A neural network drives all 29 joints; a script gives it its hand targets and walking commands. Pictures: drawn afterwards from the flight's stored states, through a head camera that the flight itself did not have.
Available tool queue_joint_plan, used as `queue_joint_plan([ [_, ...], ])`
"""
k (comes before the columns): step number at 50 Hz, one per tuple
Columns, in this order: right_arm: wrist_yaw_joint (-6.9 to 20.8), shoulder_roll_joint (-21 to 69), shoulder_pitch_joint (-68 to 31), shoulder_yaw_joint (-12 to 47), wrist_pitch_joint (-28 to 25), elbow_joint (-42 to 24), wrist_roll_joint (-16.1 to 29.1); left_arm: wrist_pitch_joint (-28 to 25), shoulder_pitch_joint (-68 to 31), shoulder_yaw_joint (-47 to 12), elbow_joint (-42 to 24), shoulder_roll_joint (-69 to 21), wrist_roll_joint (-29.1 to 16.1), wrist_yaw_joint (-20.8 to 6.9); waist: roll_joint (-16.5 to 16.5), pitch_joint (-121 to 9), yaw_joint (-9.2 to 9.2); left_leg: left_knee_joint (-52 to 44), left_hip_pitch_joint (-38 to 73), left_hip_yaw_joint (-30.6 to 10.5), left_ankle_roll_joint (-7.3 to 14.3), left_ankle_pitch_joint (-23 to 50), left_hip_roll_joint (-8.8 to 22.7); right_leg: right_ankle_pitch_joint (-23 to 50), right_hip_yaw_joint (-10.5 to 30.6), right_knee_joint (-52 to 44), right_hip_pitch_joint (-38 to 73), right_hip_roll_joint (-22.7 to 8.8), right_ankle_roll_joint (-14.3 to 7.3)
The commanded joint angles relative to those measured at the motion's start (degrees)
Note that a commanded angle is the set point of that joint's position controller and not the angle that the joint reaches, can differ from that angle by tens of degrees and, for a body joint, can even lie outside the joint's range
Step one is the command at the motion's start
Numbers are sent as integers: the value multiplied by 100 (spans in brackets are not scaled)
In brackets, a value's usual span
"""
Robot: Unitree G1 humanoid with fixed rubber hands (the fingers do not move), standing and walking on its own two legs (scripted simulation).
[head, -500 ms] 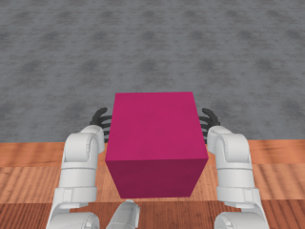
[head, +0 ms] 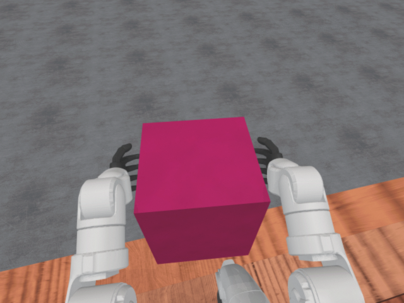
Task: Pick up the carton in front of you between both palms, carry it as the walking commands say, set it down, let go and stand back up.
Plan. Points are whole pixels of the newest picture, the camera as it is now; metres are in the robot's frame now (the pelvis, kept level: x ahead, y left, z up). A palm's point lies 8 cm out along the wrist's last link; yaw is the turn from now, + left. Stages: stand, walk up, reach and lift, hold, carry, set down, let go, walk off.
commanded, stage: carry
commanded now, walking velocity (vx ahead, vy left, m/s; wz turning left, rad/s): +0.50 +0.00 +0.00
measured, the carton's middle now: (198, 193) +0.34 -0.04 +0.00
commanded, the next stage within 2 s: none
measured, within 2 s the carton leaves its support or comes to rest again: neither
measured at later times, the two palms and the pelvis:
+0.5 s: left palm (124, 113) +0.70 +0.15 -0.06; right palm (214, 107) +0.71 -0.15 -0.08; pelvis +0.36 -0.02 -0.15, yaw -2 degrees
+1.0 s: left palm (145, 81) +1.11 +0.10 -0.23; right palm (206, 77) +1.10 -0.20 -0.22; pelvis +0.76 -0.03 -0.34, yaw +1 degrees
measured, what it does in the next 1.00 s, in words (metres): goes down: right foot 0.14 m lower, then left foot 0.14 m lower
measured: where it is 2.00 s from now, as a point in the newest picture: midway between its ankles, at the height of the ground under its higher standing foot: (178, 152)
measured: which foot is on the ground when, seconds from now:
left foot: down 0.00-0.14, up 0.16-0.54, down 0.56-1.00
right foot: up 0.00-0.12, down 0.14-0.58, up 0.60-0.98, down 1.00-1.00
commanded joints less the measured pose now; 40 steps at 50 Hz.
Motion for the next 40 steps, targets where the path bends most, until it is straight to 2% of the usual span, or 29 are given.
queue_joint_plan([
  [1, 1674, 6655, -4165, 3807, -262, -1314, 2765, -404, -3921, -3859, -689, -5596, -1898, -1039, 454, -2266, -46, -413, 1329, -1256, 201, 3837, 647, 1456, -819, -1895, 920, 525, 46],
  [4, 1640, 6399, -3735, 3696, -244, -1172, 2590, -321, -3879, -3994, -838, -5356, -1928, -986, 919, -2133, 163, 374, 1052, -811, 32, 3534, 657, 2078, -798, -2922, 2141, 456, -103],
  [5, 1619, 6296, -3582, 3666, -219, -1042, 2506, -277, -3805, -3989, -834, -5278, -1908, -997, 940, -2706, 740, 1353, 636, -554, -108, 4692, 878, 2545, -1141, -2097, 3544, 596, -221],
  [6, 1610, 6255, -3461, 3676, -207, -984, 2409, -238, -3585, -3985, -757, -5173, -1949, -1031, 627, -2909, 1481, 2738, 85, -265, -343, 5665, 1030, 2021, -824, -2423, 4630, 343, -479],
  [7, 1604, 6177, -3549, 3570, -166, -993, 2295, -211, -3402, -3924, -636, -5051, -1949, -1079, -682, -2467, 1945, 4780, -924, 3, -657, 2996, 462, 1623, -328, -2950, 5029, -26, -780],
  [8, 1569, 6005, -3511, 3409, -59, -833, 2129, -157, -3376, -3836, -380, -4949, -1954, -1120, -1197, -2643, 1555, 5575, -2655, -180, -773, -598, 78, 3769, 803, -1336, 6399, -993, -1098],
  [9, 1485, 5751, -3264, 3225, 35, -709, 1937, -108, -3396, -3860, -253, -4957, -2159, -1189, -648, -2956, 1209, 5042, -3285, -736, -659, -89, 256, 2845, 2149, -1608, 6644, -1607, -1464],
  [10, 1421, 5575, -3284, 3033, 78, -784, 1700, -118, -3785, -4081, -315, -5245, -2390, -1248, -451, -3056, 1282, 4530, -3355, -893, -590, 141, 520, 198, 3105, -2035, 5958, -1733, -1847],
  [11, 1368, 5564, -3437, 2904, 84, -765, 1564, -131, -4153, -4227, -366, -5507, -2629, -1315, 179, -2685, 1146, 3680, -3555, -1141, -585, 779, 732, -373, 3053, -1934, 5470, -1550, -1702],
  [13, 1332, 5608, -3506, 2795, -8, -884, 1357, -220, -4694, -4459, -487, -6053, -3100, -1445, 151, -2388, 950, 2414, -2873, -1064, -708, 1241, 830, -165, 3046, -2112, 4069, -1520, -1571],
  [15, 1324, 5841, -3733, 2863, -115, -975, 1351, -320, -4991, -4502, -474, -6374, -3286, -1516, -61, -2245, 1085, 1783, -2306, -697, -816, 1381, 797, 340, 2660, -2286, 3408, -1327, -1480],
  [17, 1307, 6013, -3773, 3027, -224, -1177, 1389, -406, -4913, -4528, -548, -6527, -3360, -1553, -289, -2614, 1102, 2063, -2543, -653, -624, 2507, 842, 1308, 2286, -1704, 3875, -1173, -1312],
  [18, 1288, 6043, -3812, 3094, -265, -1240, 1395, -442, -4888, -4559, -544, -6622, -3368, -1554, 69, -2507, 1225, 934, -2869, -738, -575, 3524, 854, 406, 1646, -1192, 4071, -498, -957],
  [20, 1241, 6113, -3657, 3239, -311, -1255, 1384, -500, -4603, -4488, -506, -6590, -3350, -1551, -14, -2494, 1412, -292, -2546, -215, -579, 4725, 576, -162, 1175, -766, 4111, -62, -842],
  [24, 1153, 5905, -3576, 3481, -296, -1660, 1407, -566, -4095, -4433, -606, -6289, -3191, -1521, -463, -2181, 1717, -2264, -973, 312, -559, 5526, 219, -96, 609, -371, 3592, 239, -740],
  [25, 1137, 5778, -3531, 3499, -257, -1705, 1406, -552, -3935, -4407, -567, -6167, -3148, -1503, -723, -2148, 1631, -2654, -555, 273, -500, 5896, 269, -365, 473, -36, 3546, 258, -671],
  [26, 1128, 5687, -3430, 3505, -214, -1684, 1374, -526, -3770, -4389, -481, -6064, -3109, -1494, -829, -2587, 1273, -1898, 479, 447, -386, 6673, 208, 3, 219, 649, 3227, 20, -523],
  [27, 1133, 5518, -3269, 3473, -179, -1631, 1327, -501, -3645, -4406, -440, -5967, -3053, -1493, -764, -2820, 708, -2187, 1192, 356, -273, 6193, 336, 782, -60, 1450, 3029, -67, -375],
  [28, 1149, 5392, -3147, 3396, -139, -1532, 1304, -458, -3720, -4395, -430, -5835, -3020, -1485, -97, -2866, -40, -2547, 2313, 235, -90, 5686, 421, 1502, -232, 2789, 2258, -88, -139],
  [29, 1209, 5188, -3091, 3350, -74, -1470, 1314, -422, -3766, -4257, -319, -5780, -2875, -1461, 832, -2310, -208, -2918, 2731, -421, 200, 5948, 1101, -2342, -507, 4590, 1085, 505, 21],
  [30, 1240, 5125, -3082, 3349, -11, -1154, 1395, -302, -3779, -4124, -256, -5596, -2750, -1409, 1365, -2710, 373, -1308, 4580, -1869, 635, 7945, 2081, -4510, -123, 5229, -837, 692, 156],
  [32, 1343, 5439, -3317, 3510, 80, -1070, 1806, -154, -3497, -3727, -53, -5066, -2343, -1250, 451, -2670, 317, -1543, 4148, -2669, 905, 5968, 2207, -4014, 50, 4286, -1551, 246, -8],
  [33, 1395, 5563, -3646, 3619, 57, -1158, 2073, -137, -3488, -3591, -140, -5134, -2244, -1212, 296, -2931, 342, -1580, 3897, -3344, 1155, 4255, 2429, -3365, 497, 3691, -1762, 60, -8],
  [34, 1450, 5897, -3958, 3761, 20, -1238, 2286, -151, -3674, -3532, -248, -5099, -2086, -1184, 130, -2747, 378, -1618, 3184, -3646, 1203, 4002, 2481, -3310, 540, 3252, -1554, -95, 48],
  [35, 1500, 6180, -4278, 3802, 1, -1310, 2500, -176, -3700, -3447, -259, -5159, -1992, -1179, -308, -2290, 482, -1979, 1988, -3373, 1190, 3904, 2349, -2843, 444, 2161, -933, -137, 165],
  [37, 1571, 6464, -4693, 3903, -79, -1361, 2726, -259, -3967, -3462, -312, -5376, -1949, -1186, 95, -1968, 370, -2334, 864, -3015, 1152, 4510, 2111, -2635, -63, 1182, 76, 25, 216],
  [38, 1591, 6574, -4670, 3919, -117, -1297, 2753, -302, -3999, -3521, -347, -5473, -1940, -1188, 399, -2257, 384, -1895, 1206, -2805, 906, 5081, 2118, -1464, -138, 1729, 14, -3, 71],
  [39, 1609, 6685, -4575, 3920, -161, -1290, 2769, -345, -4005, -3621, -409, -5537, -1965, -1178, 388, -2338, 327, -1669, 1599, -2561, 717, 5075, 1922, -1275, -164, 1539, -366, -49, -24],
  [40, 1621, 6761, -4619, 3906, -200, -1366, 2794, -387, -4069, -3707, -514, -5589, -1977, -1173, 17, -2154, 85, -1147, 2033, -2104, 450, 4197, 1200, -213, -75, 270, -939, -53, -57],
])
